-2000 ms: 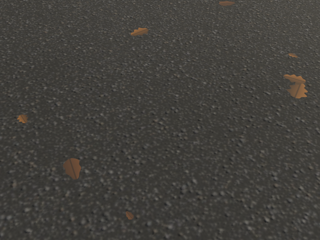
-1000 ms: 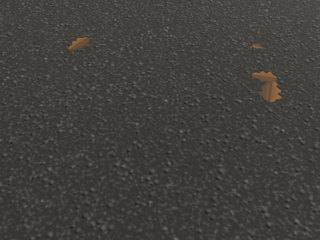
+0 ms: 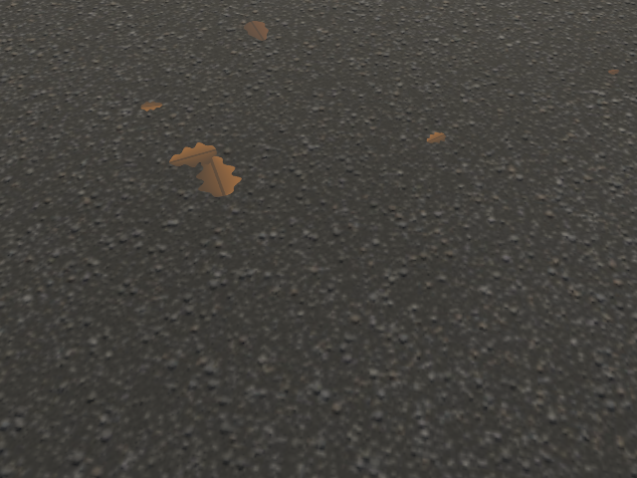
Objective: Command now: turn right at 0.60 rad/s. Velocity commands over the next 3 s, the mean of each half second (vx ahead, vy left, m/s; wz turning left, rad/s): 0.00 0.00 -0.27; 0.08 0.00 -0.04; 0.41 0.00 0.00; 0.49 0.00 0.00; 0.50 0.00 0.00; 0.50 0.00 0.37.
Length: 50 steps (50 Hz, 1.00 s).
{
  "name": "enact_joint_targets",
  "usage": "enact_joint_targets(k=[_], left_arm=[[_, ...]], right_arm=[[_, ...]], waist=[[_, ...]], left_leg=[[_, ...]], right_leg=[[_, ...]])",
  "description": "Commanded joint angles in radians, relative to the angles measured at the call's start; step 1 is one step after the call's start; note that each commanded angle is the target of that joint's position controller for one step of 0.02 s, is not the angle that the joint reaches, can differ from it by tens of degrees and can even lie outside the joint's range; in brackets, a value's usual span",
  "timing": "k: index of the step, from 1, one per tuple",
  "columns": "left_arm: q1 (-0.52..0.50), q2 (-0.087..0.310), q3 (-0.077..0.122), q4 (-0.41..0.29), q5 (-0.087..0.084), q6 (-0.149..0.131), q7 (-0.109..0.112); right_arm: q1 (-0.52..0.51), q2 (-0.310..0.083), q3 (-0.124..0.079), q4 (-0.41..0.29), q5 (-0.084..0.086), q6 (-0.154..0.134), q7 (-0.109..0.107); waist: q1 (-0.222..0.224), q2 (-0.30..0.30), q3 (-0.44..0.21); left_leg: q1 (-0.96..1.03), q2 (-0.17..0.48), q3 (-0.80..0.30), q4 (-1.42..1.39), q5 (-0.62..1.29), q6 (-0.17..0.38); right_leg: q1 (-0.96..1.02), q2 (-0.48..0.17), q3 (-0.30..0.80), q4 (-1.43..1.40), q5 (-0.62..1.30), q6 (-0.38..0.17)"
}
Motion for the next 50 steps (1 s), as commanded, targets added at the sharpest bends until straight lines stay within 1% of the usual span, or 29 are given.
enact_joint_targets(k=[1, 2, 3, 4, 5, 6, 9, 12, 13, 15, 17, 18, 19, 20, 21, 22, 24, 26, 32, 39, 40, 41, 42, 43, 44, 46, 48, 49, 50], left_arm=[[0.033, 0.066, 0.019, -0.072, 0.010, -0.008, 0.004], [0.018, 0.133, 0.043, -0.095, 0.002, -0.019, 0.006], [0.045, 0.197, 0.063, -0.071, 0.016, -0.022, 0.009], [0.052, 0.200, 0.070, -0.045, 0.011, -0.017, 0.009], [0.068, 0.167, 0.066, -0.020, 0.010, -0.006, 0.015], [0.067, 0.142, 0.059, -0.019, 0.013, 0.001, 0.015], [0.015, 0.083, 0.036, -0.040, 0.003, -0.002, 0.011], [-0.017, 0.040, 0.011, -0.053, 0.016, -0.006, 0.005], [-0.025, 0.035, 0.006, -0.056, 0.016, -0.008, 0.002], [-0.008, 0.055, 0.011, -0.044, 0.010, -0.010, -0.002], [0.055, 0.051, 0.012, -0.012, 0.014, -0.013, -0.008], [0.055, 0.077, 0.014, -0.016, 0.022, -0.015, -0.006], [0.078, 0.139, 0.022, -0.026, 0.029, -0.014, 0.003], [0.007, 0.135, 0.014, -0.018, 0.041, -0.013, 0.002], [-0.031, 0.063, 0.000, -0.036, 0.040, -0.022, -0.009], [-0.024, 0.041, -0.007, -0.024, 0.048, -0.029, -0.015], [-0.012, 0.062, -0.006, -0.013, 0.047, -0.043, -0.018], [0.004, 0.050, -0.013, -0.001, 0.042, -0.051, -0.016], [0.000, 0.037, -0.019, 0.014, 0.039, -0.053, -0.013], [0.005, 0.028, -0.020, 0.054, 0.035, -0.055, -0.014], [0.021, 0.028, -0.019, 0.067, 0.034, -0.053, -0.012], [0.030, 0.041, -0.013, 0.075, 0.029, -0.049, -0.009], [0.052, 0.071, -0.003, 0.081, 0.023, -0.044, -0.008], [0.078, 0.098, 0.005, 0.088, 0.019, -0.043, -0.007], [0.104, 0.120, 0.011, 0.096, 0.015, -0.049, -0.007], [0.126, 0.116, 0.011, 0.109, 0.011, -0.073, -0.004], [0.099, 0.098, 0.009, 0.105, -0.001, -0.086, -0.005], [0.055, 0.099, 0.009, 0.095, -0.006, -0.085, -0.006], [0.002, 0.103, 0.008, 0.083, -0.011, -0.080, -0.009]], right_arm=[[0.061, -0.199, -0.053, -0.066, -0.021, -0.006, -0.009], [0.061, -0.219, -0.054, -0.064, -0.055, -0.004, -0.001], [0.023, -0.167, -0.041, -0.086, -0.043, -0.008, -0.001], [-0.015, -0.123, -0.028, -0.093, -0.031, -0.009, -0.004], [-0.034, -0.109, -0.021, -0.101, -0.021, -0.007, -0.005], [-0.035, -0.103, -0.016, -0.098, -0.009, -0.006, -0.007], [0.008, -0.100, -0.010, -0.083, -0.016, 0.005, -0.014], [0.011, -0.117, -0.012, -0.077, -0.012, 0.015, -0.012], [0.017, -0.132, -0.016, -0.074, -0.009, 0.019, -0.009], [0.042, -0.149, -0.018, -0.063, 0.000, 0.026, -0.004], [0.042, -0.130, -0.007, -0.052, 0.016, 0.027, -0.001], [0.090, -0.109, 0.002, -0.035, 0.013, 0.016, 0.001], [0.108, -0.071, 0.018, -0.041, -0.021, 0.002, 0.008], [0.136, -0.017, 0.034, -0.046, -0.035, -0.009, 0.012], [0.074, -0.057, 0.030, -0.043, -0.041, -0.007, 0.007], [0.040, -0.077, 0.024, -0.042, -0.035, -0.005, 0.007], [0.044, -0.086, 0.021, -0.031, -0.028, 0.006, -0.001], [0.065, -0.083, 0.023, -0.019, -0.023, 0.010, -0.004], [0.092, -0.079, 0.022, 0.025, -0.020, 0.009, -0.013], [0.112, -0.086, 0.021, 0.068, -0.016, 0.011, -0.025], [0.125, -0.079, 0.023, 0.079, -0.016, 0.013, -0.027], [0.125, -0.075, 0.023, 0.084, -0.012, 0.014, -0.029], [0.112, -0.073, 0.022, 0.081, -0.005, 0.013, -0.031], [0.083, -0.065, 0.024, 0.065, 0.000, 0.006, -0.031], [0.048, -0.062, 0.025, 0.044, 0.008, -0.006, -0.029], [0.024, -0.069, 0.021, 0.018, 0.026, -0.037, -0.016], [0.045, -0.072, 0.021, 0.021, 0.034, -0.064, 0.007], [0.083, -0.067, 0.021, 0.040, 0.032, -0.073, 0.017], [0.167, -0.061, 0.019, 0.083, 0.026, -0.079, 0.023]], waist=[[0.011, 0.156, -0.163], [0.007, 0.302, -0.104], [0.013, 0.195, -0.089], [0.023, 0.146, -0.071], [0.026, 0.121, -0.063], [0.015, 0.127, -0.051], [-0.015, 0.163, -0.062], [-0.034, 0.195, -0.094], [-0.044, 0.209, -0.095], [-0.050, 0.213, -0.096], [-0.009, 0.184, -0.085], [-0.016, 0.145, -0.094], [-0.038, 0.003, -0.148], [-0.100, -0.175, -0.140], [-0.056, -0.127, -0.118], [-0.041, -0.108, -0.092], [-0.032, -0.106, -0.046], [-0.037, -0.095, -0.025], [-0.035, -0.033, -0.023], [-0.035, -0.004, -0.041], [-0.034, -0.013, -0.062], [-0.026, -0.031, -0.053], [-0.007, -0.065, -0.021], [0.014, -0.111, 0.028], [0.031, -0.149, 0.081], [0.033, -0.193, 0.122], [0.011, -0.163, 0.097], [-0.019, -0.134, 0.071], [-0.068, -0.110, 0.032]], left_leg=[[0.252, 0.315, -0.242, -0.172, 0.352, 0.128], [0.174, 0.442, -0.439, -0.195, 0.455, 0.295], [0.147, 0.441, -0.394, -0.191, 0.421, 0.325], [0.129, 0.371, -0.292, -0.176, 0.381, 0.284], [0.131, 0.312, -0.219, -0.167, 0.334, 0.249], [0.137, 0.299, -0.192, -0.161, 0.363, 0.252], [0.176, 0.256, -0.106, -0.161, 0.407, 0.262], [0.191, 0.258, -0.080, -0.143, 0.418, 0.263], [0.178, 0.262, -0.080, -0.141, 0.426, 0.266], [0.171, 0.270, -0.097, -0.124, 0.427, 0.267], [0.122, 0.250, -0.081, -0.088, 0.397, 0.226], [0.062, 0.233, -0.071, -0.080, 0.325, 0.165], [-0.014, 0.172, -0.004, 0.014, 0.168, 0.087], [0.002, 0.104, 0.074, -0.025, -0.050, 0.025], [0.063, 0.105, 0.071, -0.034, -0.017, -0.008], [0.068, 0.099, 0.079, -0.036, 0.037, -0.015], [0.065, 0.099, 0.080, -0.032, 0.081, -0.015], [0.072, 0.104, 0.075, -0.042, 0.096, -0.012], [0.086, 0.110, 0.075, -0.055, 0.121, -0.023], [0.106, 0.115, 0.076, -0.057, 0.149, -0.029], [0.111, 0.099, 0.097, -0.044, 0.083, -0.029], [0.083, 0.072, 0.129, -0.005, -0.020, -0.025], [0.018, 0.045, 0.160, 0.062, -0.120, -0.016], [-0.076, 0.032, 0.166, 0.133, -0.174, -0.003], [-0.149, 0.039, 0.147, 0.191, -0.209, 0.018], [-0.262, 0.091, 0.068, 0.303, -0.279, 0.074], [-0.268, 0.121, 0.050, 0.241, -0.299, 0.119], [-0.161, 0.109, 0.075, 0.139, -0.211, 0.131], [0.035, 0.070, 0.125, 0.018, -0.044, 0.128]], right_leg=[[-0.081, -0.057, 0.073, 0.215, -0.226, -0.030], [-0.242, 0.025, -0.048, 0.406, -0.456, 0.019], [-0.249, -0.042, -0.034, 0.571, -0.406, 0.053], [-0.248, -0.048, -0.040, 0.629, -0.339, 0.070], [-0.249, -0.050, -0.049, 0.663, -0.293, 0.090], [-0.265, -0.047, -0.049, 0.693, -0.255, 0.106], [-0.233, -0.059, -0.105, 0.566, -0.215, 0.128], [-0.110, -0.115, -0.164, 0.319, -0.231, 0.130], [-0.064, -0.122, -0.193, 0.246, -0.233, 0.127], [0.004, -0.113, -0.226, 0.110, -0.173, 0.116], [0.142, -0.101, -0.248, -0.167, 0.047, 0.075], [0.246, -0.138, -0.188, -0.220, 0.161, 0.043], [0.361, -0.279, -0.037, -0.181, 0.412, 0.000], [0.249, -0.346, 0.002, -0.131, 0.397, -0.093], [0.176, -0.306, -0.013, -0.146, 0.228, -0.110], [0.160, -0.263, -0.037, -0.152, 0.127, -0.077], [0.124, -0.234, -0.053, -0.158, 0.100, -0.046], [0.107, -0.226, -0.061, -0.151, 0.115, -0.038], [0.112, -0.209, -0.072, -0.139, 0.142, -0.040], [0.128, -0.188, -0.096, -0.124, 0.196, -0.037], [0.137, -0.181, -0.100, -0.136, 0.099, -0.042], [0.131, -0.181, -0.086, -0.157, -0.074, -0.058], [0.118, -0.205, -0.033, -0.200, -0.298, -0.090], [0.107, -0.265, 0.064, -0.263, -0.481, -0.133], [0.089, -0.328, 0.167, -0.319, -0.569, -0.178], [0.117, -0.413, 0.282, -0.359, -0.521, -0.230], [0.175, -0.422, 0.241, -0.340, -0.398, -0.221], [0.140, -0.386, 0.165, -0.320, -0.318, -0.193], [0.053, -0.328, 0.067, -0.280, -0.232, -0.159]])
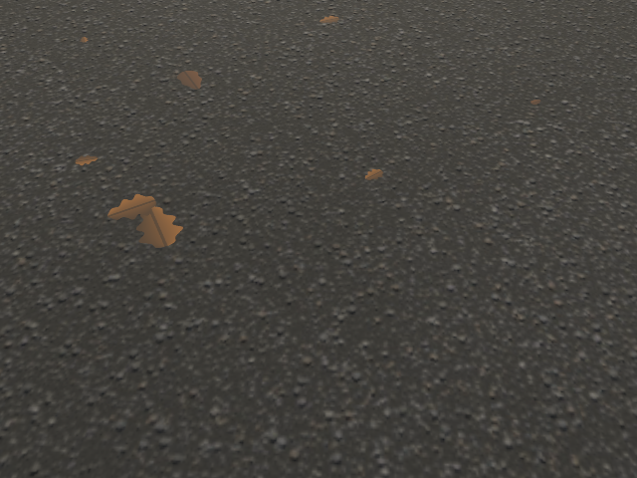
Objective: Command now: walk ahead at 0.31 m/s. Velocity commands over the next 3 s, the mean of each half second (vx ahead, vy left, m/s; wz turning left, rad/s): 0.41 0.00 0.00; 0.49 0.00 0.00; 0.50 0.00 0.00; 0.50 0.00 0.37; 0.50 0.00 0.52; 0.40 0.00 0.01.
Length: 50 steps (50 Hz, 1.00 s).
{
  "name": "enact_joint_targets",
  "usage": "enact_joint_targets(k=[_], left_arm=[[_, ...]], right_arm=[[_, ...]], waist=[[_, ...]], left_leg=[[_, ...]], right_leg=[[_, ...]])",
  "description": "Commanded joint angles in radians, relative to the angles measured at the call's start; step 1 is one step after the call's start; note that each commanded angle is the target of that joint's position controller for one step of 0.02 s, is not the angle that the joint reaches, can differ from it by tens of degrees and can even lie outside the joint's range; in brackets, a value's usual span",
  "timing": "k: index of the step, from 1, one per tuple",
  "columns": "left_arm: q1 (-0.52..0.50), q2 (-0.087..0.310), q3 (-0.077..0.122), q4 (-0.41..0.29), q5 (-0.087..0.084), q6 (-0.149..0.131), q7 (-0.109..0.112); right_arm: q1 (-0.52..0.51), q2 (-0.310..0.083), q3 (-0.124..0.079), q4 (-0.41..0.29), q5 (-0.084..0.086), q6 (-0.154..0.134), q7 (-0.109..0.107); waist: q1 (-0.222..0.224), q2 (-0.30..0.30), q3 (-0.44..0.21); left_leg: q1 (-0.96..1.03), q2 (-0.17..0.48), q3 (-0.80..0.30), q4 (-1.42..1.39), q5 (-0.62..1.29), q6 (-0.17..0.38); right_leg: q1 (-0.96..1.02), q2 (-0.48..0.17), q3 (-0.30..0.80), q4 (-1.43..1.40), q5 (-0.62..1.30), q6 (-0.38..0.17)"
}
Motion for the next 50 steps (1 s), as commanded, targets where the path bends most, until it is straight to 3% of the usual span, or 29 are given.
enact_joint_targets(k=[1, 2, 3, 4, 5, 6, 7, 9, 11, 13, 16, 21, 23, 24, 25, 26, 27, 28, 29, 30, 31, 32, 33, 36, 40, 42, 45, 48, 50], left_arm=[[-0.146, 0.144, 0.034, -0.088, -0.005, -0.014, 0.000], [-0.156, 0.088, 0.018, -0.097, 0.009, -0.018, -0.001], [-0.166, 0.035, 0.002, -0.142, 0.019, -0.033, 0.001], [-0.150, 0.098, 0.021, -0.148, -0.004, -0.051, 0.005], [-0.120, 0.125, 0.029, -0.133, -0.024, -0.064, -0.002], [-0.109, 0.126, 0.029, -0.114, -0.023, -0.072, -0.008], [-0.122, 0.122, 0.031, -0.108, -0.012, -0.078, -0.011], [-0.135, 0.113, 0.036, -0.102, 0.002, -0.077, -0.025], [-0.149, 0.080, 0.029, -0.105, 0.010, -0.070, -0.037], [-0.210, 0.056, 0.020, -0.130, 0.010, -0.066, -0.039], [-0.325, 0.028, 0.004, -0.170, 0.004, -0.074, -0.047], [-0.448, 0.040, -0.001, -0.215, -0.005, -0.090, -0.071], [-0.439, 0.064, 0.007, -0.220, -0.004, -0.096, -0.077], [-0.402, 0.086, 0.016, -0.212, -0.002, -0.096, -0.075], [-0.324, 0.117, 0.031, -0.192, 0.000, -0.092, -0.069], [-0.166, 0.155, 0.052, -0.145, -0.001, -0.088, -0.059], [0.020, 0.197, 0.066, -0.100, 0.009, -0.080, -0.044], [0.128, 0.286, 0.086, -0.072, 0.028, -0.079, -0.042], [0.128, 0.190, 0.062, -0.056, 0.019, -0.078, -0.041], [0.027, 0.151, 0.047, -0.060, 0.009, -0.076, -0.037], [-0.055, 0.128, 0.039, -0.067, 0.008, -0.076, -0.036], [-0.105, 0.103, 0.031, -0.070, 0.015, -0.080, -0.041], [-0.134, 0.084, 0.025, -0.069, 0.028, -0.087, -0.044], [-0.138, 0.096, 0.030, -0.039, 0.020, -0.106, -0.050], [-0.082, 0.140, 0.037, -0.001, 0.018, -0.106, -0.031], [-0.051, 0.157, 0.038, 0.011, 0.012, -0.099, -0.024], [0.026, 0.184, 0.042, 0.044, 0.000, -0.087, -0.022], [0.058, 0.192, 0.044, 0.070, -0.004, -0.067, -0.018], [0.051, 0.204, 0.048, 0.077, -0.003, -0.053, -0.013]], right_arm=[[0.118, -0.087, -0.030, 0.012, -0.013, -0.040, 0.020], [0.218, -0.117, -0.042, 0.040, -0.018, -0.037, 0.018], [0.303, -0.246, -0.070, 0.034, -0.018, -0.040, 0.017], [0.275, -0.217, -0.056, 0.020, -0.028, -0.047, 0.025], [0.193, -0.165, -0.041, -0.003, -0.024, -0.051, 0.022], [0.149, -0.134, -0.033, -0.018, -0.026, -0.051, 0.020], [0.126, -0.131, -0.030, -0.024, -0.029, -0.048, 0.021], [0.137, -0.089, -0.013, -0.022, -0.037, -0.039, 0.022], [0.177, -0.092, -0.011, -0.009, -0.030, -0.032, 0.018], [0.192, -0.108, -0.013, -0.003, -0.030, -0.022, 0.009], [0.200, -0.117, -0.012, 0.001, -0.031, -0.012, -0.008], [0.253, -0.132, -0.019, 0.032, -0.018, -0.006, -0.015], [0.237, -0.143, -0.026, 0.033, -0.016, 0.000, -0.018], [0.226, -0.157, -0.032, 0.030, -0.019, 0.004, -0.020], [0.217, -0.170, -0.038, 0.027, -0.023, 0.011, -0.022], [0.196, -0.168, -0.036, 0.021, -0.027, 0.022, -0.023], [0.187, -0.151, -0.026, 0.001, -0.037, 0.022, -0.025], [0.327, 0.006, 0.018, -0.020, -0.042, 0.005, -0.009], [0.299, -0.060, 0.006, 0.003, -0.015, -0.023, 0.000], [0.165, -0.137, -0.019, -0.047, 0.018, -0.039, 0.006], [0.091, -0.137, -0.018, -0.068, 0.020, -0.047, 0.003], [0.063, -0.123, -0.021, -0.069, 0.005, -0.046, -0.002], [0.088, -0.112, -0.025, -0.061, -0.005, -0.035, -0.005], [0.123, -0.060, -0.016, -0.054, -0.017, -0.002, -0.009], [-0.039, -0.061, -0.012, -0.115, -0.032, -0.005, -0.011], [-0.120, -0.041, -0.004, -0.133, -0.030, -0.016, -0.003], [-0.216, -0.040, 0.001, -0.163, -0.017, -0.024, 0.013], [-0.267, -0.066, -0.005, -0.197, -0.014, -0.029, 0.029], [-0.235, -0.088, -0.013, -0.198, -0.014, -0.033, 0.037]], waist=[[-0.100, -0.092, 0.024], [-0.134, -0.001, -0.007], [-0.146, 0.291, -0.023], [-0.124, 0.255, 0.007], [-0.081, 0.167, 0.092], [-0.066, 0.123, 0.116], [-0.059, 0.094, 0.119], [-0.055, 0.108, 0.090], [-0.059, 0.104, 0.064], [-0.067, 0.082, 0.072], [-0.091, 0.087, 0.106], [-0.100, 0.089, 0.152], [-0.064, 0.100, 0.125], [-0.035, 0.119, 0.080], [0.011, 0.142, 0.013], [0.094, 0.139, -0.089], [0.169, 0.107, -0.220], [0.092, -0.166, -0.395], [0.121, -0.167, -0.437], [0.100, -0.139, -0.209], [0.065, -0.053, -0.093], [0.028, -0.006, -0.026], [-0.013, -0.031, -0.008], [-0.054, -0.060, 0.014], [-0.016, -0.042, 0.066], [0.017, -0.032, 0.072], [0.061, -0.030, 0.075], [0.062, -0.038, 0.078], [0.030, -0.057, 0.054]], left_leg=[[0.238, -0.037, 0.036, -0.177, 0.252, 0.008], [0.374, 0.034, -0.077, -0.219, 0.206, 0.016], [0.467, 0.283, -0.510, -0.409, 0.036, 0.130], [0.427, 0.382, -0.744, -0.498, -0.097, 0.227], [0.393, 0.368, -0.668, -0.497, -0.140, 0.216], [0.381, 0.315, -0.557, -0.497, -0.101, 0.181], [0.382, 0.282, -0.477, -0.505, 0.000, 0.155], [0.371, 0.216, -0.319, -0.505, 0.284, 0.112], [0.380, 0.190, -0.227, -0.494, 0.524, 0.115], [0.360, 0.178, -0.175, -0.509, 0.612, 0.120], [0.288, 0.143, -0.109, -0.547, 0.587, 0.102], [0.350, 0.199, -0.102, -0.544, 0.599, 0.116], [0.415, 0.223, -0.095, -0.480, 0.772, 0.105], [0.445, 0.227, -0.092, -0.419, 0.941, 0.096], [0.466, 0.223, -0.085, -0.314, 1.122, 0.086], [0.427, 0.190, -0.055, -0.129, 1.218, 0.063], [0.204, 0.164, -0.059, 0.126, 1.015, 0.040], [-0.222, -0.038, -0.056, 0.554, 0.252, -0.030], [-0.342, -0.077, -0.200, 0.690, -0.129, -0.018], [-0.432, -0.012, -0.178, 0.714, -0.070, -0.007], [-0.411, 0.044, -0.144, 0.659, 0.030, -0.002], [-0.375, 0.079, -0.124, 0.597, 0.090, -0.010], [-0.305, 0.111, -0.130, 0.556, 0.134, -0.016], [-0.246, 0.138, -0.110, 0.477, 0.168, -0.048], [-0.333, 0.147, -0.090, 0.230, 0.383, -0.082], [-0.297, 0.118, -0.062, 0.067, 0.498, -0.079], [-0.282, 0.087, -0.047, -0.053, 0.547, -0.076], [-0.317, 0.075, -0.064, -0.124, 0.464, -0.042], [-0.262, 0.056, -0.054, -0.149, 0.379, -0.014]], right_leg=[[-0.206, -0.163, 0.179, -0.150, -0.062, -0.129], [-0.306, -0.089, 0.084, 0.036, -0.023, -0.078], [-0.495, 0.043, -0.051, 0.391, -0.116, 0.008], [-0.603, 0.032, 0.043, 0.586, -0.247, 0.008], [-0.674, -0.032, 0.077, 0.662, -0.161, -0.013], [-0.689, -0.069, 0.058, 0.666, -0.058, -0.030], [-0.700, -0.095, 0.043, 0.641, 0.024, -0.038], [-0.640, -0.119, 0.011, 0.586, 0.128, -0.033], [-0.633, -0.114, -0.030, 0.549, 0.181, -0.008], [-0.638, -0.108, -0.052, 0.458, 0.234, 0.018], [-0.560, -0.083, -0.084, 0.238, 0.367, 0.034], [-0.515, -0.050, -0.088, 0.058, 0.413, -0.001], [-0.476, -0.032, -0.087, 0.027, 0.362, -0.037], [-0.414, -0.008, -0.099, 0.029, 0.327, -0.056], [-0.311, 0.022, -0.118, 0.037, 0.288, -0.080], [-0.104, 0.043, -0.137, 0.008, 0.317, -0.113], [0.237, -0.077, -0.009, 0.060, 0.325, -0.168], [0.640, -0.370, 0.504, 0.024, 0.128, -0.350], [0.621, -0.414, 0.742, -0.153, -0.019, -0.363], [0.442, -0.369, 0.573, -0.197, -0.051, -0.297], [0.262, -0.329, 0.431, -0.233, 0.020, -0.261], [0.121, -0.286, 0.334, -0.266, 0.120, -0.240], [0.026, -0.246, 0.258, -0.298, 0.184, -0.225], [-0.110, -0.218, 0.151, -0.366, 0.260, -0.244], [-0.107, -0.188, 0.063, -0.393, 0.314, -0.232], [-0.093, -0.166, 0.018, -0.385, 0.330, -0.204], [-0.009, -0.199, 0.022, -0.360, 0.303, -0.194], [0.122, -0.258, 0.048, -0.296, 0.327, -0.175], [0.179, -0.280, 0.060, -0.234, 0.418, -0.152]])
Over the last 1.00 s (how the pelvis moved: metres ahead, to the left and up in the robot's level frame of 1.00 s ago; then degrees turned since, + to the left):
0.03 -0.02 0.00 -6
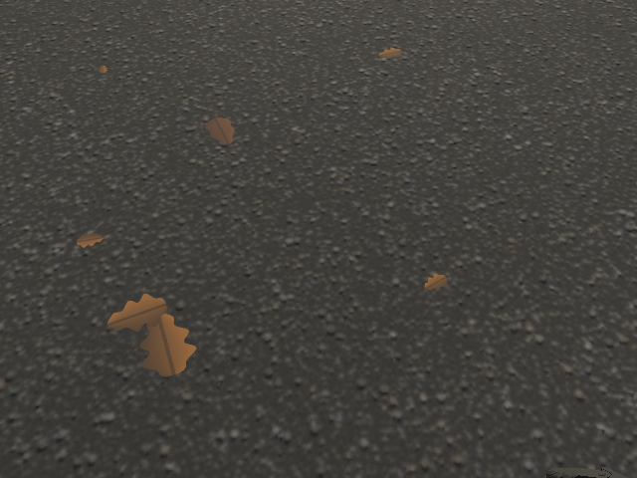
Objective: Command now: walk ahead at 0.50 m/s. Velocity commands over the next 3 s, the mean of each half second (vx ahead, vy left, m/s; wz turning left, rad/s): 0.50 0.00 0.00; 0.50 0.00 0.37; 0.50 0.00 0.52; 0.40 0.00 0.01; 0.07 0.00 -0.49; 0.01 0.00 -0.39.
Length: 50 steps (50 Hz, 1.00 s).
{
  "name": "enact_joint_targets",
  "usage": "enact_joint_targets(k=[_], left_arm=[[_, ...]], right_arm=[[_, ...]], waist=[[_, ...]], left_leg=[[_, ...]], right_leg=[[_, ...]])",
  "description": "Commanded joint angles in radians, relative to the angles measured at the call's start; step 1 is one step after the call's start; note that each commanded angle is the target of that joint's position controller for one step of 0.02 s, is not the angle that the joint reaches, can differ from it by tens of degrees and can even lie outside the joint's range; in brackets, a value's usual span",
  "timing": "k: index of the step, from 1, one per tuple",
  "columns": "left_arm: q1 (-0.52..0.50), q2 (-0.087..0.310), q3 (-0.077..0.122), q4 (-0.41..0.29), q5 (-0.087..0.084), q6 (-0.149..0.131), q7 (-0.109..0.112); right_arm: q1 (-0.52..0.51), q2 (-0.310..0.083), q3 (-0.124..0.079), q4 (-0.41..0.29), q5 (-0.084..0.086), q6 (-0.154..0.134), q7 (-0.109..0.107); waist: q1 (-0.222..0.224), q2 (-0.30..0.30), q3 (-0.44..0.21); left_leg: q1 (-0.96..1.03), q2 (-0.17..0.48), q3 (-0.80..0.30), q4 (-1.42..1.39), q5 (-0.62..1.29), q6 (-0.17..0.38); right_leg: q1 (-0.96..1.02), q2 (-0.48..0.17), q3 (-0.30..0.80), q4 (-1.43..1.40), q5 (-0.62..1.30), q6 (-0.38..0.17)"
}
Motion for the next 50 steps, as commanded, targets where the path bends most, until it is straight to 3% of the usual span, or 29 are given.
enact_joint_targets(k=[1, 2, 3, 4, 5, 6, 7, 8, 9, 12, 14, 20, 25, 28, 29, 30, 31, 32, 33, 34, 35, 36, 38, 41, 46, 50], left_arm=[[-0.019, 0.188, 0.042, -0.034, -0.001, 0.013, 0.010], [-0.023, 0.166, 0.033, -0.036, 0.006, 0.019, 0.011], [-0.011, 0.113, 0.009, -0.062, 0.029, 0.018, 0.013], [0.121, -0.013, -0.027, -0.075, 0.022, -0.005, 0.003], [0.076, 0.094, -0.006, -0.056, 0.000, -0.026, -0.003], [-0.020, 0.152, 0.010, -0.083, -0.024, -0.038, -0.007], [-0.078, 0.141, 0.007, -0.096, -0.019, -0.041, -0.002], [-0.109, 0.132, 0.010, -0.101, -0.001, -0.039, 0.001], [-0.095, 0.122, 0.013, -0.097, 0.005, -0.030, 0.001], [-0.075, 0.072, 0.005, -0.088, 0.011, 0.001, 0.004], [-0.140, 0.066, 0.003, -0.111, 0.019, 0.008, 0.007], [-0.333, 0.039, -0.008, -0.161, 0.015, -0.008, -0.008], [-0.446, 0.055, -0.008, -0.211, 0.007, -0.023, -0.033], [-0.363, 0.099, 0.012, -0.197, 0.009, -0.036, -0.037], [-0.242, 0.131, 0.032, -0.160, 0.011, -0.039, -0.031], [-0.066, 0.188, 0.055, -0.115, 0.021, -0.039, -0.020], [0.060, 0.282, 0.081, -0.095, 0.036, -0.030, -0.011], [0.077, 0.220, 0.062, -0.091, 0.027, -0.024, -0.012], [0.011, 0.159, 0.043, -0.096, 0.020, -0.024, -0.011], [-0.063, 0.125, 0.033, -0.106, 0.017, -0.024, -0.009], [-0.129, 0.092, 0.024, -0.105, 0.020, -0.028, -0.012], [-0.171, 0.067, 0.017, -0.105, 0.028, -0.036, -0.012], [-0.206, 0.062, 0.021, -0.093, 0.036, -0.048, -0.013], [-0.199, 0.093, 0.033, -0.069, 0.040, -0.057, -0.003], [-0.159, 0.132, 0.042, -0.051, 0.035, -0.041, 0.017], [-0.086, 0.164, 0.053, -0.027, 0.019, -0.013, 0.023]], right_arm=[[0.025, -0.133, -0.043, -0.065, 0.001, -0.021, 0.008], [0.169, -0.175, -0.067, -0.021, -0.001, -0.020, 0.002], [0.348, -0.250, -0.090, 0.012, -0.011, -0.016, -0.008], [0.395, -0.336, -0.108, 0.033, -0.019, -0.010, -0.004], [0.399, -0.221, -0.080, 0.025, -0.011, -0.010, 0.000], [0.323, -0.180, -0.066, 0.012, -0.012, -0.013, -0.002], [0.254, -0.164, -0.060, -0.001, -0.016, -0.013, -0.003], [0.207, -0.140, -0.054, -0.005, -0.020, -0.013, -0.001], [0.186, -0.122, -0.048, -0.007, -0.028, -0.018, 0.000], [0.192, -0.131, -0.053, 0.013, -0.017, -0.032, 0.002], [0.212, -0.151, -0.060, 0.031, -0.015, -0.032, -0.006], [0.284, -0.176, -0.065, 0.081, -0.006, -0.015, -0.025], [0.349, -0.184, -0.072, 0.133, 0.004, 0.008, -0.032], [0.322, -0.205, -0.080, 0.136, 0.008, 0.023, -0.040], [0.301, -0.201, -0.077, 0.131, 0.006, 0.028, -0.041], [0.298, -0.162, -0.060, 0.115, -0.006, 0.028, -0.042], [0.396, -0.058, -0.029, 0.090, -0.012, 0.013, -0.036], [0.407, -0.061, -0.027, 0.103, 0.004, -0.003, -0.036], [0.336, -0.156, -0.056, 0.086, 0.033, -0.010, -0.034], [0.277, -0.163, -0.060, 0.068, 0.037, -0.009, -0.037], [0.248, -0.154, -0.063, 0.063, 0.025, -0.004, -0.041], [0.262, -0.140, -0.070, 0.069, 0.018, 0.010, -0.044], [0.295, -0.093, -0.067, 0.077, 0.019, 0.038, -0.041], [0.248, -0.081, -0.069, 0.045, 0.012, 0.057, -0.043], [0.107, -0.054, -0.057, -0.006, 0.007, 0.042, -0.014], [-0.018, -0.044, -0.047, -0.070, 0.006, 0.042, 0.013]], waist=[[-0.091, -0.109, -0.012], [-0.159, -0.090, -0.106], [-0.219, 0.011, -0.265], [-0.149, 0.295, -0.370], [-0.190, 0.191, -0.371], [-0.185, 0.122, -0.222], [-0.159, 0.045, -0.148], [-0.135, 0.017, -0.088], [-0.105, 0.034, -0.078], [-0.075, 0.030, -0.057], [-0.083, 0.014, -0.023], [-0.144, 0.018, 0.030], [-0.164, 0.022, 0.062], [-0.096, 0.046, 0.013], [-0.031, 0.038, -0.059], [0.039, 0.009, -0.196], [0.027, -0.195, -0.353], [0.036, -0.293, -0.420], [0.032, -0.215, -0.263], [0.004, -0.175, -0.158], [-0.027, -0.136, -0.083], [-0.061, -0.162, -0.052], [-0.094, -0.162, -0.026], [-0.102, -0.118, 0.011], [-0.055, -0.081, 0.044], [-0.008, -0.061, 0.085]], left_leg=[[0.118, -0.035, 0.027, -0.051, -0.089, 0.048], [0.319, -0.063, 0.052, -0.063, -0.086, 0.078], [0.612, 0.090, -0.111, -0.028, -0.050, 0.138], [0.939, 0.303, -0.598, -0.147, -0.259, 0.304], [0.941, 0.301, -0.710, -0.238, -0.395, 0.295], [0.829, 0.269, -0.557, -0.246, -0.360, 0.249], [0.701, 0.229, -0.436, -0.258, -0.241, 0.228], [0.593, 0.192, -0.351, -0.284, -0.127, 0.218], [0.528, 0.166, -0.293, -0.312, -0.061, 0.209], [0.454, 0.143, -0.199, -0.377, 0.036, 0.227], [0.452, 0.142, -0.159, -0.407, 0.063, 0.235], [0.475, 0.098, -0.047, -0.434, 0.005, 0.189], [0.612, 0.163, -0.073, -0.370, 0.045, 0.178], [0.645, 0.170, -0.103, -0.254, 0.228, 0.154], [0.610, 0.126, -0.076, -0.123, 0.341, 0.132], [0.468, 0.070, -0.043, 0.102, 0.250, 0.099], [0.061, -0.079, 0.033, 0.489, -0.130, 0.019], [-0.086, -0.129, -0.088, 0.674, -0.607, 0.011], [-0.166, -0.070, -0.128, 0.749, -0.559, 0.021], [-0.171, -0.019, -0.096, 0.732, -0.471, 0.029], [-0.136, 0.014, -0.085, 0.682, -0.396, 0.026], [-0.077, 0.045, -0.094, 0.639, -0.340, 0.025], [-0.012, 0.061, -0.087, 0.621, -0.286, 0.016], [-0.076, 0.068, -0.097, 0.549, -0.177, -0.002], [-0.084, 0.050, -0.027, 0.264, 0.032, -0.003], [-0.133, 0.035, 0.029, 0.138, 0.004, 0.021]], right_leg=[[0.006, -0.300, 0.128, 0.088, 0.520, -0.140], [-0.032, -0.245, 0.087, 0.267, 0.633, -0.114], [-0.203, -0.182, 0.034, 0.573, 0.443, -0.076], [-0.619, 0.009, 0.022, 0.916, -0.161, -0.008], [-0.738, -0.028, 0.160, 1.042, -0.268, -0.017], [-0.802, -0.079, 0.150, 1.062, -0.188, -0.033], [-0.779, -0.129, 0.121, 1.023, -0.097, -0.034], [-0.748, -0.159, 0.113, 0.958, -0.039, -0.027], [-0.686, -0.184, 0.119, 0.919, 0.005, -0.023], [-0.644, -0.193, 0.103, 0.838, 0.058, 0.003], [-0.700, -0.198, 0.099, 0.742, 0.133, 0.023], [-0.670, -0.158, 0.056, 0.398, 0.401, 0.031], [-0.686, -0.135, 0.065, 0.282, 0.338, -0.005], [-0.534, -0.094, 0.045, 0.233, 0.241, -0.037], [-0.356, -0.069, 0.020, 0.203, 0.254, -0.059], [-0.065, -0.142, 0.082, 0.255, 0.280, -0.102], [0.350, -0.403, 0.461, 0.245, 0.159, -0.227], [0.381, -0.480, 0.725, 0.102, 0.024, -0.265], [0.250, -0.449, 0.607, 0.065, -0.062, -0.217], [0.110, -0.419, 0.475, 0.036, -0.044, -0.185], [-0.022, -0.380, 0.380, -0.009, 0.013, -0.168], [-0.109, -0.347, 0.294, -0.045, 0.074, -0.151], [-0.201, -0.321, 0.182, -0.097, 0.166, -0.153], [-0.210, -0.317, 0.066, -0.127, 0.284, -0.167], [-0.143, -0.296, -0.078, -0.136, 0.361, -0.149], [-0.004, -0.341, -0.124, -0.102, 0.413, -0.143]])
Over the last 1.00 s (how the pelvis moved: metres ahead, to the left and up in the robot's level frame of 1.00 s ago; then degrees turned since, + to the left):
0.50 0.03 0.00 1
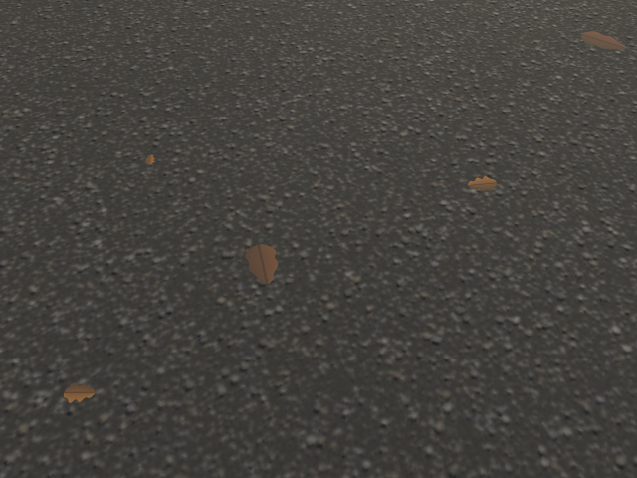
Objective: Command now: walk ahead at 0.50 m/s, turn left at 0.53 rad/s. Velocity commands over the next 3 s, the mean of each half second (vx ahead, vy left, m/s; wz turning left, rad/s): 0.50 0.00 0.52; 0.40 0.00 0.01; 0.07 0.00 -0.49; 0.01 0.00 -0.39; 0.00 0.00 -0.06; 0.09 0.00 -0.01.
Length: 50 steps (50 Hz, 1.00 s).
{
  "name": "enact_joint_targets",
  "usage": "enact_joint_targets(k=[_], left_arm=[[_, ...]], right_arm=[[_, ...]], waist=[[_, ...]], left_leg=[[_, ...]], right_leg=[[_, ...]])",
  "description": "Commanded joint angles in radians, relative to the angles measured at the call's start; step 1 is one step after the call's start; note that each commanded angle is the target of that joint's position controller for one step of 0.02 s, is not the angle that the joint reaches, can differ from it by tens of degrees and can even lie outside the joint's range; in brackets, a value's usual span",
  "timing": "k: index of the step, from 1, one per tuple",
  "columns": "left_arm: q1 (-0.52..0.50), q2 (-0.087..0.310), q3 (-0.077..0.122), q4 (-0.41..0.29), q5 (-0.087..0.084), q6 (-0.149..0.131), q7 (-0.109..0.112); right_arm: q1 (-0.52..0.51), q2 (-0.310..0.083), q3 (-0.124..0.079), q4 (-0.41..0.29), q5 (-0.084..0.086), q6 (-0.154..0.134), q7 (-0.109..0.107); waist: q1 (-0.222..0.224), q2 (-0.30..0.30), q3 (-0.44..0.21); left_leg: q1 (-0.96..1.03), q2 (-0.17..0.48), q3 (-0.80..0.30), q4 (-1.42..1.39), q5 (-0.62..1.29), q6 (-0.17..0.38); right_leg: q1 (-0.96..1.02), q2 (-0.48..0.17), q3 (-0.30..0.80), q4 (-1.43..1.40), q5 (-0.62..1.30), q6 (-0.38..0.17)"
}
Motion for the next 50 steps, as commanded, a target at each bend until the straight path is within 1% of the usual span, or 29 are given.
enact_joint_targets(k=[1, 4, 5, 6, 7, 8, 9, 10, 11, 12, 13, 14, 17, 22, 27, 30, 31, 32, 33, 34, 35, 36, 37, 38, 39, 41, 43, 46, 50], left_arm=[[0.003, 0.187, 0.043, -0.044, -0.015, 0.011, 0.008], [-0.018, 0.221, 0.055, -0.052, -0.028, 0.034, 0.013], [-0.030, 0.233, 0.059, -0.057, -0.032, 0.041, 0.015], [-0.049, 0.235, 0.059, -0.063, -0.037, 0.048, 0.017], [-0.048, 0.212, 0.048, -0.073, -0.029, 0.044, 0.018], [0.025, 0.061, 0.005, -0.124, 0.015, 0.024, 0.007], [-0.019, 0.090, -0.002, -0.150, -0.012, -0.021, -0.007], [-0.129, 0.157, 0.016, -0.179, -0.052, -0.048, -0.019], [-0.149, 0.148, 0.010, -0.188, -0.052, -0.062, -0.019], [-0.144, 0.144, 0.012, -0.173, -0.028, -0.065, -0.011], [-0.127, 0.160, 0.022, -0.164, -0.013, -0.055, -0.009], [-0.111, 0.161, 0.026, -0.162, -0.009, -0.040, -0.012], [-0.137, 0.118, 0.018, -0.179, 0.010, -0.012, -0.008], [-0.292, 0.071, -0.007, -0.219, 0.000, -0.015, -0.021], [-0.369, 0.110, -0.001, -0.255, -0.010, -0.032, -0.039], [-0.312, 0.137, 0.010, -0.248, -0.011, -0.043, -0.045], [-0.228, 0.155, 0.023, -0.224, -0.008, -0.047, -0.042], [-0.096, 0.192, 0.039, -0.194, 0.001, -0.050, -0.037], [0.065, 0.260, 0.054, -0.176, 0.010, -0.049, -0.035], [0.133, 0.284, 0.064, -0.130, 0.000, -0.037, -0.047], [0.110, 0.189, 0.039, -0.137, -0.029, -0.035, -0.050], [0.042, 0.148, 0.026, -0.150, -0.025, -0.028, -0.045], [-0.016, 0.134, 0.017, -0.162, -0.012, -0.021, -0.042], [-0.055, 0.118, 0.009, -0.167, -0.002, -0.018, -0.042], [-0.072, 0.111, 0.002, -0.169, 0.007, -0.019, -0.040], [-0.068, 0.111, -0.001, -0.155, 0.001, -0.020, -0.036], [-0.059, 0.154, 0.013, -0.141, -0.005, -0.013, -0.023], [-0.037, 0.201, 0.032, -0.133, -0.023, 0.016, -0.005], [0.009, 0.193, 0.036, -0.120, -0.037, 0.053, 0.011]], right_arm=[[-0.126, -0.035, 0.002, -0.117, 0.000, -0.013, 0.023], [-0.094, -0.073, -0.016, -0.142, 0.000, -0.005, 0.034], [-0.025, -0.100, -0.032, -0.132, 0.001, -0.001, 0.033], [0.105, -0.141, -0.057, -0.103, 0.004, 0.001, 0.027], [0.274, -0.210, -0.094, -0.058, 0.006, 0.008, 0.009], [0.278, -0.326, -0.114, -0.050, 0.012, 0.008, -0.007], [0.283, -0.290, -0.094, -0.096, -0.001, -0.014, 0.002], [0.257, -0.216, -0.072, -0.089, -0.010, -0.030, 0.009], [0.211, -0.185, -0.063, -0.091, -0.007, -0.040, 0.008], [0.137, -0.156, -0.054, -0.101, -0.007, -0.043, 0.007], [0.091, -0.125, -0.042, -0.118, -0.014, -0.045, 0.003], [0.074, -0.123, -0.038, -0.129, -0.020, -0.045, -0.001], [0.099, -0.162, -0.048, -0.124, -0.010, -0.049, -0.019], [0.158, -0.159, -0.045, -0.095, -0.009, -0.042, -0.039], [0.228, -0.157, -0.042, -0.044, -0.005, -0.040, -0.035], [0.223, -0.166, -0.046, -0.031, -0.008, -0.027, -0.040], [0.205, -0.159, -0.042, -0.035, -0.008, -0.022, -0.040], [0.196, -0.130, -0.029, -0.044, -0.014, -0.021, -0.039], [0.243, -0.083, -0.008, -0.064, -0.032, -0.025, -0.042], [0.358, -0.033, 0.006, -0.062, -0.001, -0.040, -0.039], [0.284, -0.131, -0.010, -0.053, 0.014, -0.046, -0.038], [0.173, -0.160, -0.018, -0.077, 0.014, -0.049, -0.036], [0.118, -0.150, -0.015, -0.088, 0.001, -0.052, -0.036], [0.087, -0.139, -0.019, -0.097, -0.017, -0.054, -0.036], [0.101, -0.125, -0.020, -0.099, -0.025, -0.054, -0.036], [0.135, -0.082, -0.012, -0.094, -0.034, -0.049, -0.040], [0.105, -0.053, -0.001, -0.107, -0.036, -0.046, -0.045], [0.025, -0.053, 0.002, -0.120, -0.030, -0.036, -0.049], [-0.078, -0.071, -0.003, -0.145, -0.022, -0.028, -0.044]], waist=[[0.014, -0.060, 0.082], [-0.038, -0.103, 0.027], [-0.083, -0.119, -0.022], [-0.161, -0.109, -0.091], [-0.242, -0.049, -0.179], [-0.142, 0.223, -0.226], [-0.160, 0.168, -0.394], [-0.192, 0.081, -0.284], [-0.158, 0.031, -0.188], [-0.110, -0.031, -0.126], [-0.077, -0.020, -0.103], [-0.057, -0.008, -0.094], [-0.050, -0.018, -0.064], [-0.121, 0.038, -0.024], [-0.153, 0.055, 0.008], [-0.115, 0.091, 0.003], [-0.067, 0.088, -0.038], [-0.006, 0.060, -0.149], [0.027, -0.093, -0.312], [-0.016, -0.382, -0.369], [0.019, -0.234, -0.260], [0.022, -0.151, -0.137], [-0.001, -0.086, -0.071], [-0.025, -0.081, -0.020], [-0.053, -0.102, -0.025], [-0.084, -0.118, -0.061], [-0.085, -0.119, -0.080], [-0.061, -0.125, -0.105], [-0.030, -0.139, -0.091]], left_leg=[[-0.050, -0.007, 0.042, -0.073, -0.029, 0.023], [0.064, -0.078, 0.112, -0.094, -0.166, 0.073], [0.163, -0.118, 0.138, -0.092, -0.212, 0.096], [0.343, -0.164, 0.153, -0.142, -0.188, 0.128], [0.637, -0.156, 0.072, -0.193, -0.147, 0.173], [0.956, 0.098, -0.425, -0.248, -0.230, 0.320], [1.072, 0.228, -0.841, -0.426, -0.373, 0.440], [1.023, 0.203, -0.715, -0.459, -0.322, 0.375], [0.892, 0.159, -0.571, -0.448, -0.242, 0.334], [0.749, 0.114, -0.467, -0.450, -0.134, 0.299], [0.652, 0.084, -0.397, -0.466, -0.036, 0.281], [0.592, 0.070, -0.375, -0.487, 0.008, 0.280], [0.489, 0.040, -0.295, -0.517, 0.099, 0.284], [0.429, -0.027, -0.187, -0.523, -0.037, 0.206], [0.565, 0.048, -0.260, -0.457, -0.076, 0.192], [0.645, 0.083, -0.295, -0.385, 0.070, 0.171], [0.648, 0.049, -0.270, -0.299, 0.215, 0.152], [0.591, -0.007, -0.223, -0.119, 0.263, 0.123], [0.380, -0.105, -0.153, 0.194, -0.008, 0.073], [0.041, -0.230, -0.118, 0.469, -0.592, 0.012], [-0.082, -0.171, -0.181, 0.561, -0.580, 0.018], [-0.117, -0.124, -0.146, 0.554, -0.484, 0.024], [-0.087, -0.080, -0.105, 0.510, -0.407, 0.022], [-0.052, -0.054, -0.086, 0.447, -0.361, 0.011], [0.015, -0.040, -0.078, 0.410, -0.346, -0.001], [0.091, -0.045, -0.049, 0.317, -0.366, -0.035], [0.117, -0.066, -0.025, 0.184, -0.314, -0.063], [0.185, -0.108, -0.016, 0.012, -0.143, -0.075], [0.214, -0.143, -0.045, -0.135, -0.082, -0.076]], right_leg=[[0.023, -0.323, 0.065, -0.051, 0.410, -0.135], [0.085, -0.331, 0.022, 0.100, 0.788, -0.103], [0.084, -0.324, 0.011, 0.216, 0.932, -0.092], [0.034, -0.297, -0.010, 0.400, 0.971, -0.070], [-0.155, -0.255, -0.016, 0.668, 0.782, -0.026], [-0.604, -0.080, 0.013, 1.029, -0.097, 0.037], [-0.773, 0.022, 0.277, 1.209, -0.348, 0.042], [-0.874, -0.039, 0.334, 1.205, -0.261, 0.015], [-0.862, -0.084, 0.329, 1.122, -0.174, -0.007], [-0.797, -0.121, 0.327, 1.026, -0.118, -0.004], [-0.723, -0.145, 0.332, 0.959, -0.079, 0.001], [-0.675, -0.149, 0.331, 0.926, -0.058, 0.012], [-0.651, -0.133, 0.301, 0.780, 0.020, 0.064], [-0.576, -0.083, 0.272, 0.414, 0.364, 0.085], [-0.600, -0.072, 0.287, 0.300, 0.339, 0.037], [-0.548, -0.055, 0.263, 0.266, 0.213, -0.010], [-0.435, -0.031, 0.236, 0.229, 0.215, -0.037], [-0.223, -0.079, 0.277, 0.256, 0.254, -0.082], [0.087, -0.263, 0.518, 0.288, 0.261, -0.172], [0.309, -0.416, 0.960, 0.129, -0.012, -0.303], [0.257, -0.399, 0.973, 0.075, -0.227, -0.267], [0.131, -0.365, 0.823, 0.061, -0.207, -0.224], [0.005, -0.323, 0.716, 0.040, -0.096, -0.206], [-0.093, -0.289, 0.653, 0.025, 0.091, -0.208], [-0.148, -0.262, 0.595, 0.024, 0.301, -0.205], [-0.187, -0.232, 0.492, 0.046, 0.675, -0.219], [-0.201, -0.215, 0.428, 0.058, 0.846, -0.226], [-0.224, -0.177, 0.386, 0.080, 0.808, -0.190], [-0.206, -0.179, 0.450, 0.131, 0.627, -0.163]])
Over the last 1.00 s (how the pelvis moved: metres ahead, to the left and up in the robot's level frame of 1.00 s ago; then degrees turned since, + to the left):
0.53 -0.01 0.00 13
